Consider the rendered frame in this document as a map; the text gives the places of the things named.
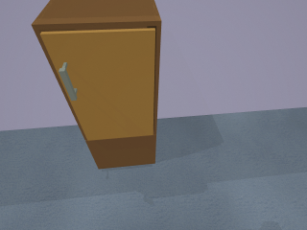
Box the handle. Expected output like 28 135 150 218
59 62 78 101

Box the cupboard door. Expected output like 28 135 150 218
40 28 155 141

